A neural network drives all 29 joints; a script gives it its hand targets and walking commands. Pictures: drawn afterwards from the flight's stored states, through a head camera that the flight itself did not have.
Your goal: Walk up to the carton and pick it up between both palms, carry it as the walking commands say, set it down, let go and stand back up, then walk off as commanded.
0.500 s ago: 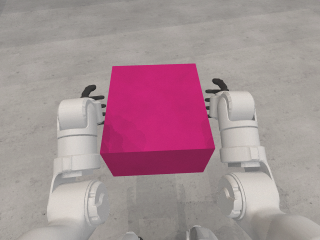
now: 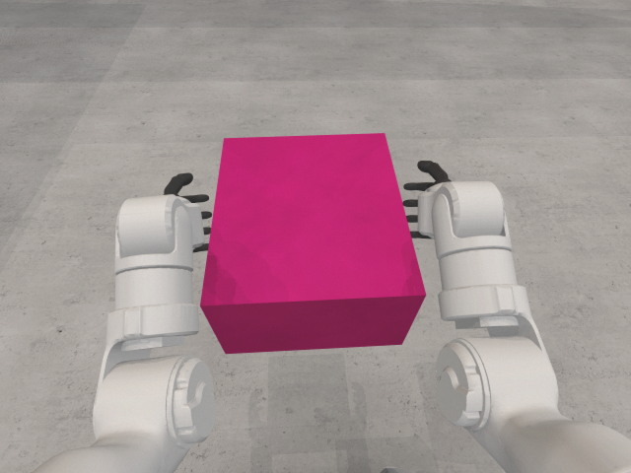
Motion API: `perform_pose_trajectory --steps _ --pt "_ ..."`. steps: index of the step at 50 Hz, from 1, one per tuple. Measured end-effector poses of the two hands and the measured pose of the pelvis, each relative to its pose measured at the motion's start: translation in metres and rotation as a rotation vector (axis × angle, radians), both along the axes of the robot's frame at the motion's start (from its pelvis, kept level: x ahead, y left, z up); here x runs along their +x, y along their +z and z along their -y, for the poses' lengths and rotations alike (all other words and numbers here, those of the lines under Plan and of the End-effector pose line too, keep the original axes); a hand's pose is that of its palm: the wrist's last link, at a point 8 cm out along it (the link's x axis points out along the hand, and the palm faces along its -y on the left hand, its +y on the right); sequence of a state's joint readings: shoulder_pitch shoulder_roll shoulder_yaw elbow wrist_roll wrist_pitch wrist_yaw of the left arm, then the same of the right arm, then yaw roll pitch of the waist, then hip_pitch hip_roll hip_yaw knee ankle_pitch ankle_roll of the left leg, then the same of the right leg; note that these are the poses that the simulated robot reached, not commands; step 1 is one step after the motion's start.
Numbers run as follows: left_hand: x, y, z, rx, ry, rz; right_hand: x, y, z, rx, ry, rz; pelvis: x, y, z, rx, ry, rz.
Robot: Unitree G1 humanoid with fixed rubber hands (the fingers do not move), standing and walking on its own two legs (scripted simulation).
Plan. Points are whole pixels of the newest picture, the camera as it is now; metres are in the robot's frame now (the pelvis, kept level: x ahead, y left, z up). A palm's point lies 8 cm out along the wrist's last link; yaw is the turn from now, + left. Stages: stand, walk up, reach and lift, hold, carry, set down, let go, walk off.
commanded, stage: carry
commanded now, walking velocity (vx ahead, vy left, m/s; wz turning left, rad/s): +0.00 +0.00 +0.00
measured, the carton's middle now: (309, 237) +0.43 +0.01 +0.04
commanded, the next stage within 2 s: none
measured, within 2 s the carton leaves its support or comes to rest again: neither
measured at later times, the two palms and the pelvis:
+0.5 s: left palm (179, 256) +0.31 +0.14 +0.16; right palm (486, 251) +0.31 -0.17 +0.16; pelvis -0.05 -0.01 +0.01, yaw +1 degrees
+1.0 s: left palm (207, 252) +0.33 +0.12 +0.13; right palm (483, 244) +0.34 -0.19 +0.13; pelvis -0.03 -0.03 +0.00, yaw +1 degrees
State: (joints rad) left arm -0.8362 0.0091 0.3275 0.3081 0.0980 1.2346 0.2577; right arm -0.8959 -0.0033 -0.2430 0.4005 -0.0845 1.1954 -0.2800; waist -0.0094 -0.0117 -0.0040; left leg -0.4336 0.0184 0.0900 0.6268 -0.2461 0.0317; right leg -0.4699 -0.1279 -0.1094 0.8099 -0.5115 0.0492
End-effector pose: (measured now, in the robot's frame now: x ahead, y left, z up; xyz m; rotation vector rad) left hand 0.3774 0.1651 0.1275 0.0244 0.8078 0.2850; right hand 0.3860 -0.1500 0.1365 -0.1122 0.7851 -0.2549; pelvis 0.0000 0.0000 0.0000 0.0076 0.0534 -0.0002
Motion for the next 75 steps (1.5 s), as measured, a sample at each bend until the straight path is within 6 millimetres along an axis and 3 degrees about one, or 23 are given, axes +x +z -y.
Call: perform_pose_trajectory --steps 4,9,17,24,34,49,61,75 --pt "-0.023 0.003 -0.014 0.021 0.048 -0.015 -0.014 -0.002 -0.017 -0.012 0.027 -0.015 -0.018 0.000 0.002 -0.001 0.013 0.006" --pt "-0.051 0.012 -0.016 0.049 0.067 -0.021 -0.034 0.000 -0.019 0.014 0.063 -0.020 -0.036 0.003 0.003 -0.014 0.031 0.027" --pt "-0.068 0.029 0.002 0.066 -0.007 -0.014 -0.065 0.015 0.001 0.005 0.026 -0.012 -0.048 0.007 0.004 -0.016 0.028 0.031" --pt "-0.072 0.034 0.023 0.090 -0.063 -0.023 -0.078 0.020 0.022 0.002 0.007 -0.022 -0.051 0.007 0.010 -0.012 0.023 0.027" --pt "-0.066 0.025 0.039 0.101 -0.074 -0.049 -0.073 0.010 0.038 -0.002 0.009 -0.048 -0.046 0.006 0.021 -0.010 0.021 0.017" --pt "-0.046 0.005 0.042 0.073 -0.035 -0.043 -0.048 -0.008 0.041 0.007 0.003 -0.040 -0.034 0.001 0.031 0.000 0.020 0.009" --pt "-0.047 -0.004 0.048 0.042 -0.031 -0.026 -0.051 -0.015 0.049 0.032 -0.004 -0.022 -0.034 0.001 0.037 0.002 0.015 0.019" --pt "-0.049 0.000 0.050 0.034 -0.086 0.016 -0.056 -0.011 0.055 0.035 0.038 0.020 -0.035 0.003 0.040 -0.001 0.008 0.034"
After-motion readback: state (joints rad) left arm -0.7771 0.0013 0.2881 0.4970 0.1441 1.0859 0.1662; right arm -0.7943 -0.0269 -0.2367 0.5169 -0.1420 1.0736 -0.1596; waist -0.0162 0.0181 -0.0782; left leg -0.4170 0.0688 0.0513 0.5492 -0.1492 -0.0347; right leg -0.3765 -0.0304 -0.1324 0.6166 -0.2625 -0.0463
